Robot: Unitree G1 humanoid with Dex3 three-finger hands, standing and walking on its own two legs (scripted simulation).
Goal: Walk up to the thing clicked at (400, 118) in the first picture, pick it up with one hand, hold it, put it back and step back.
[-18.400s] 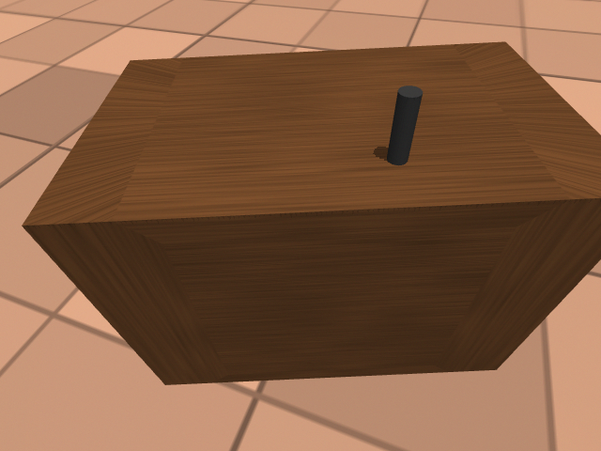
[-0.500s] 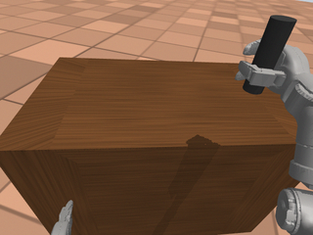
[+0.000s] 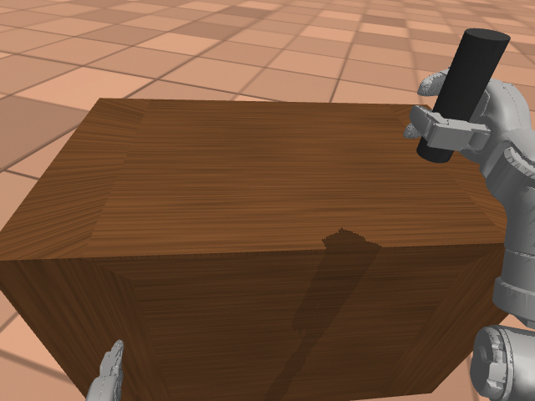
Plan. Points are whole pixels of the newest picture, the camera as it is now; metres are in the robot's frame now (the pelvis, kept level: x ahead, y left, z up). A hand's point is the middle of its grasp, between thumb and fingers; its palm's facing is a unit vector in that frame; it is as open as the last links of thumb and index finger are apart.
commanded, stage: hold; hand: right
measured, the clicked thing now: (456, 101) +0.34 -0.18 +0.34
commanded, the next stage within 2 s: crouch in 0.36 s
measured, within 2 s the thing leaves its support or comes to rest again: neither
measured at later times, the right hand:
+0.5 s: hand (436, 117) +0.35 -0.16 +0.32, palm faces +0.09 +1.00 -0.03, open 5.3 cm
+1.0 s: hand (387, 143) +0.42 -0.15 +0.24, palm faces +0.11 +0.99 +0.01, open 5.3 cm
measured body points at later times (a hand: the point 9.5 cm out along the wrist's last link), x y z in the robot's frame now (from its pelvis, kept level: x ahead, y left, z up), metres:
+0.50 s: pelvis +0.00 +0.00 +0.00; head -0.05 +0.04 +0.45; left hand +0.17 +0.26 -0.08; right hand +0.33 -0.22 +0.32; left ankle +0.03 +0.13 -0.73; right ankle -0.01 -0.14 -0.73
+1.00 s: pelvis -0.01 +0.00 +0.00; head -0.02 +0.02 +0.45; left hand +0.13 +0.27 -0.08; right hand +0.41 -0.21 +0.24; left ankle +0.03 +0.13 -0.73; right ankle -0.01 -0.14 -0.73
